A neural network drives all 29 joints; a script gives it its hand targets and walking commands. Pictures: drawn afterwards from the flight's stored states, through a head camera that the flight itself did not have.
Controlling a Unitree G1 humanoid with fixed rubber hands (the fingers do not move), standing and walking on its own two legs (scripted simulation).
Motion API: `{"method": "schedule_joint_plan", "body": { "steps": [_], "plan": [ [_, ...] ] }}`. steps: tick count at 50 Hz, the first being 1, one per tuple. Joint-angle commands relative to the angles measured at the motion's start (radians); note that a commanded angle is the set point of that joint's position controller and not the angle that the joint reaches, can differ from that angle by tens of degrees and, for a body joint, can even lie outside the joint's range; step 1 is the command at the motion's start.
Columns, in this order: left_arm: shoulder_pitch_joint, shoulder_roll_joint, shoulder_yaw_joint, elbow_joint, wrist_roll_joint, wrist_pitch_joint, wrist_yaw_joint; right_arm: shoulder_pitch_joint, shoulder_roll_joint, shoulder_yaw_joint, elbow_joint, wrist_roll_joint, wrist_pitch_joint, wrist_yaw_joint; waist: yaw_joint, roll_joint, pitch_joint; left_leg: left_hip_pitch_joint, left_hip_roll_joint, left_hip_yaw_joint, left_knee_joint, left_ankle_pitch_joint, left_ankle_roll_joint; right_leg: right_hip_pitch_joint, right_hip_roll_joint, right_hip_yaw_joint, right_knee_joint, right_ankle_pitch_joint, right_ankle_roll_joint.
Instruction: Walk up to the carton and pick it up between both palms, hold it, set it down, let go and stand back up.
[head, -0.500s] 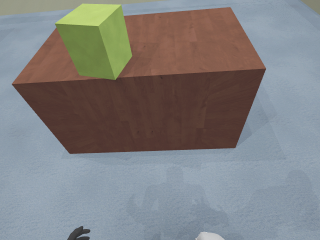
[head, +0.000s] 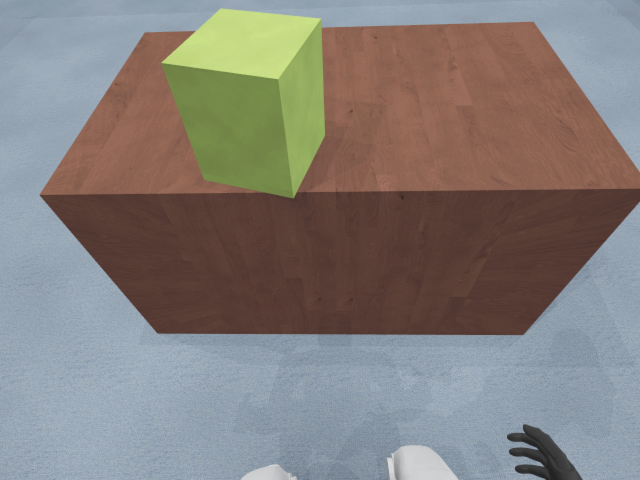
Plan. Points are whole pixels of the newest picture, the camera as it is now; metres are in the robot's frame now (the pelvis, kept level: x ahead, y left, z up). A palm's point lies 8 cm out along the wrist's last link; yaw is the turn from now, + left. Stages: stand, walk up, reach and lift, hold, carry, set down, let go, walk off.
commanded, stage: walk up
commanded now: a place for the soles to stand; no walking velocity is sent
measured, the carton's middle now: (258, 105) +0.75 +0.13 +0.04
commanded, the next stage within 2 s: none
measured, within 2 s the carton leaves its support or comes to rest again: neither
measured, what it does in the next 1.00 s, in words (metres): steps to the left: right foot, then left foot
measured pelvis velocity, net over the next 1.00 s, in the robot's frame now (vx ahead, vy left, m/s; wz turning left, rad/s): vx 0.24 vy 0.25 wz -0.10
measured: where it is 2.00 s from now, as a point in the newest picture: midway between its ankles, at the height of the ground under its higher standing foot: (265, 472)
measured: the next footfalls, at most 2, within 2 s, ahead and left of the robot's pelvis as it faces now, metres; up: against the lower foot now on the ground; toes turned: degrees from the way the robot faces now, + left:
right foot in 0.12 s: +0.16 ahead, -0.08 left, +0.00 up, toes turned -6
left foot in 0.44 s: +0.27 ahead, +0.31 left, +0.00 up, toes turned +5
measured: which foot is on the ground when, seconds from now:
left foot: down 0.00-0.14, up 0.16-0.42, down 0.44-1.00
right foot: up 0.00-0.10, down 0.12-0.46, up 0.48-0.70, down 0.72-1.00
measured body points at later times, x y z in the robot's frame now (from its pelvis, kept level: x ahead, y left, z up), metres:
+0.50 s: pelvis +0.15 +0.15 -0.01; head +0.18 +0.14 +0.44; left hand +0.20 +0.45 -0.11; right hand +0.29 -0.11 -0.12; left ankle +0.23 +0.29 -0.71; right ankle +0.12 -0.05 -0.69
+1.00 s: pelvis +0.24 +0.25 +0.02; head +0.26 +0.24 +0.46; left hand +0.42 +0.49 -0.07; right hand +0.32 -0.02 -0.10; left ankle +0.23 +0.31 -0.71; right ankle +0.25 +0.10 -0.71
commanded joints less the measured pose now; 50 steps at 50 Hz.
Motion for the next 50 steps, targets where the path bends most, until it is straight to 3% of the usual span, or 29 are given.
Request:
{"method": "schedule_joint_plan", "body": {
  "steps": [1, 3, 4, 5, 6, 7, 8, 9, 12, 14, 16, 19, 21, 22, 23, 24, 25, 28, 31, 34, 35, 36, 37, 38, 39, 41, 43, 46, 50],
  "plan": [
    [0.073, 0.044, 0.021, -0.08, 0.001, -0.031, -0.003, 0.057, -0.145, -0.036, -0.038, -0.009, -0.009, -0.012, -0.022, 0.188, -0.039, 0.069, 0.253, -0.291, -0.361, 0.091, 0.241, -0.036, -0.019, -0.037, -0.238, -0.027, 0.019],
    [0.086, 0.029, 0.02, -0.075, -0.003, -0.045, 0.001, 0.045, -0.15, -0.028, -0.035, -0.016, 0.001, -0.003, -0.006, 0.18, -0.073, 0.033, 0.217, -0.214, -0.303, 0.192, 0.221, 0.11, 0.016, -0.097, -0.408, 0.101, 0.006],
    [0.112, 0.031, 0.026, -0.07, 0.001, -0.052, 0.004, 0.019, -0.151, -0.021, -0.034, -0.013, 0.009, 0.002, 0.022, 0.146, -0.088, -0.023, 0.199, -0.179, -0.261, 0.127, 0.198, 0.225, 0.037, -0.119, -0.505, 0.214, -0.009],
    [0.149, 0.043, 0.038, -0.067, 0.011, -0.058, 0.006, -0.011, -0.147, -0.014, -0.036, -0.005, 0.017, 0.009, 0.057, 0.116, -0.103, -0.118, 0.177, -0.151, -0.216, -0.059, 0.158, 0.362, 0.057, -0.118, -0.582, 0.294, -0.028],
    [0.191, 0.078, 0.055, -0.067, 0.022, -0.059, 0.013, -0.027, -0.122, -0.004, -0.051, -0.003, 0.025, 0.015, 0.093, 0.07, -0.109, -0.249, 0.142, -0.123, -0.142, -0.263, 0.097, 0.493, 0.024, -0.028, -0.608, 0.247, -0.057],
    [0.254, 0.159, 0.078, -0.07, 0.042, -0.058, 0.028, -0.033, -0.053, 0.021, -0.088, -0.01, 0.026, 0.017, 0.14, -0.123, -0.122, -0.397, 0.066, -0.048, 0.123, -0.325, 0.015, 0.577, -0.179, 0.312, -0.743, -0.038, -0.123],
    [0.251, 0.248, 0.097, -0.081, 0.054, -0.043, 0.053, -0.053, -0.098, 0.002, -0.127, -0.021, 0.05, 0.017, 0.154, -0.14, -0.072, -0.469, -0.026, -0.091, 0.384, -0.372, -0.044, 0.47, -0.425, 0.762, -0.977, -0.334, -0.252],
    [0.182, 0.229, 0.088, -0.074, 0.052, -0.031, 0.071, -0.052, -0.157, -0.021, -0.125, -0.023, 0.076, 0.019, 0.123, -0.02, 0.014, -0.482, 0.033, -0.192, 0.5, -0.291, -0.057, 0.375, -0.456, 0.723, -0.986, -0.356, -0.306],
    [0.015, 0.159, 0.044, -0.083, 0.051, -0.057, 0.059, 0.031, -0.146, -0.036, -0.109, -0.032, 0.073, 0.02, 0.05, -0.068, 0.043, -0.43, 0.076, -0.262, 0.53, -0.133, -0.094, 0.296, -0.365, 0.424, -0.928, -0.079, -0.275],
    [-0.029, 0.162, 0.037, -0.07, 0.051, -0.074, 0.047, 0.065, -0.121, -0.039, -0.104, -0.025, 0.063, 0.036, 0.036, -0.134, 0.021, -0.342, 0.08, -0.249, 0.448, -0.101, -0.102, 0.268, -0.313, 0.247, -0.896, 0.148, -0.253],
    [-0.025, 0.168, 0.043, -0.055, 0.05, -0.081, 0.041, 0.057, -0.094, -0.037, -0.104, -0.016, 0.054, 0.046, 0.03, -0.124, 0.006, -0.27, 0.092, -0.212, 0.313, -0.105, -0.081, 0.257, -0.285, 0.146, -0.847, 0.295, -0.239],
    [-0.042, 0.197, 0.057, -0.051, 0.043, -0.07, 0.03, 0.069, -0.059, -0.035, -0.102, -0.006, 0.033, 0.058, 0.024, -0.192, -0.039, -0.064, 0.056, -0.106, 0.091, -0.051, -0.05, 0.183, -0.234, 0.026, -0.78, 0.273, -0.197],
    [-0.068, 0.198, 0.054, -0.052, 0.036, -0.051, 0.028, 0.154, -0.08, -0.053, -0.076, -0.002, 0.012, 0.061, -0.037, -0.106, -0.056, 0.194, -0.024, 0.012, -0.046, 0.079, -0.029, 0.032, -0.189, -0.044, -0.675, 0.187, -0.158],
    [-0.034, 0.147, 0.04, -0.055, 0.036, -0.04, 0.027, 0.229, -0.112, -0.071, -0.045, -0.008, 0.003, 0.055, -0.063, 0.002, -0.074, 0.32, -0.059, 0.003, -0.09, 0.072, -0.013, -0.032, -0.142, -0.082, -0.525, 0.161, -0.121],
    [0.012, 0.074, 0.015, -0.07, 0.029, -0.035, 0.021, 0.31, -0.174, -0.089, -0.035, -0.015, -0.004, 0.044, -0.114, 0.186, -0.126, 0.397, 0.018, -0.136, -0.179, 0.009, 0.04, -0.083, -0.046, -0.157, -0.254, 0.1, -0.065],
    [-0.021, 0.044, 0.005, -0.132, -0.002, -0.028, 0.02, 0.286, -0.281, -0.104, -0.079, -0.016, -0.004, 0.033, -0.146, 0.355, -0.157, 0.357, 0.283, -0.626, -0.386, -0.122, 0.2, -0.258, 0.107, -0.11, -0.011, -0.2, -0.004],
    [-0.095, 0.093, 0.019, -0.138, -0.011, -0.02, 0.033, 0.224, -0.282, -0.097, -0.084, 0.005, 0.007, 0.017, -0.153, 0.216, -0.133, 0.295, 0.333, -0.689, -0.424, -0.16, 0.285, -0.268, 0.061, 0.032, 0.112, -0.189, -0.009],
    [0.003, 0.084, 0.023, -0.089, -0.013, -0.025, 0.032, 0.103, -0.206, -0.063, -0.081, -0.012, 0.017, -0.014, -0.051, 0.168, -0.059, 0.169, 0.304, -0.495, -0.352, -0.134, 0.264, -0.22, -0.003, 0.049, 0.031, -0.051, -0.008],
    [0.038, 0.058, 0.028, -0.071, -0.003, -0.038, 0.013, 0.061, -0.158, -0.034, -0.08, -0.012, 0.022, -0.018, -0.021, 0.19, -0.062, 0.039, 0.248, -0.318, -0.316, 0.138, 0.217, 0.022, 0.024, -0.049, -0.277, -0.028, 0.012],
    [0.078, 0.029, 0.013, -0.084, 0.005, -0.047, 0.002, -0.012, -0.161, -0.006, -0.07, 0.023, 0.02, -0.022, 0.064, 0.105, -0.11, -0.063, 0.239, -0.216, -0.193, 0.334, 0.141, 0.306, 0.042, -0.059, -0.592, 0.297, -0.015],
    [0.063, 0.051, 0.015, -0.099, 0.012, -0.054, 0.002, 0.011, -0.14, 0.008, -0.066, 0.034, 0.015, -0.017, 0.066, 0.071, -0.132, -0.12, 0.206, -0.189, -0.155, 0.258, 0.081, 0.393, 0.015, 0.027, -0.681, 0.356, -0.043],
    [0.042, 0.117, 0.028, -0.114, 0.027, -0.057, 0.006, 0.06, -0.1, 0.026, -0.078, 0.04, 0.01, -0.013, 0.06, -0.053, -0.164, -0.207, 0.134, -0.119, -0.039, 0.106, 0.007, 0.466, -0.16, 0.311, -0.764, 0.33, -0.102],
    [0.008, 0.182, 0.038, -0.127, 0.01, -0.045, 0.01, 0.083, -0.095, 0.02, -0.077, 0.031, 0.025, -0.022, 0.043, -0.069, -0.136, -0.095, 0.035, -0.099, 0.033, -0.182, -0.045, 0.304, -0.329, 0.509, -0.832, 0.376, -0.196],
    [-0.023, 0.183, 0.038, -0.117, 0.0, -0.035, 0.011, 0.062, -0.116, 0.007, -0.068, 0.02, 0.045, -0.028, 0.049, -0.053, -0.103, -0.03, 0.028, -0.149, 0.098, -0.256, -0.041, 0.212, -0.319, 0.47, -0.823, 0.349, -0.253],
    [-0.077, 0.172, 0.026, -0.122, -0.002, -0.029, 0.011, 0.064, -0.115, 0.006, -0.066, 0.019, 0.047, -0.026, 0.032, -0.067, -0.076, -0.024, 0.02, -0.15, 0.054, -0.206, -0.04, 0.186, -0.282, 0.412, -0.814, 0.363, -0.25],
    [-0.168, 0.149, 0.001, -0.146, -0.006, -0.022, 0.0, 0.126, -0.127, 0.001, -0.05, 0.016, 0.02, -0.024, -0.015, -0.099, -0.105, 0.13, 0.052, -0.183, -0.192, 0.08, -0.023, 0.129, -0.174, 0.224, -0.739, 0.472, -0.14],
    [-0.135, 0.061, -0.027, -0.14, -0.019, -0.021, -0.019, 0.116, -0.198, -0.017, -0.033, 0.024, -0.01, -0.023, 0.014, 0.003, -0.146, 0.14, 0.152, -0.299, -0.305, 0.239, 0.003, 0.178, -0.016, 0.051, -0.612, 0.426, -0.038],
    [-0.151, 0.061, -0.025, -0.111, -0.009, -0.018, -0.015, 0.126, -0.174, -0.006, -0.042, 0.037, -0.016, -0.029, 0.006, 0.02, -0.096, 0.175, 0.162, -0.225, -0.269, 0.577, -0.019, 0.197, -0.013, 0.022, -0.607, 0.47, -0.03],
    [-0.163, 0.062, -0.023, -0.089, -0.009, -0.016, -0.009, 0.124, -0.173, -0.004, -0.067, 0.028, 0.004, -0.033, 0.004, 0.086, -0.148, 0.237, 0.13, -0.163, -0.251, 0.651, -0.053, 0.209, -0.025, -0.001, -0.607, 0.51, -0.036]
  ]
}}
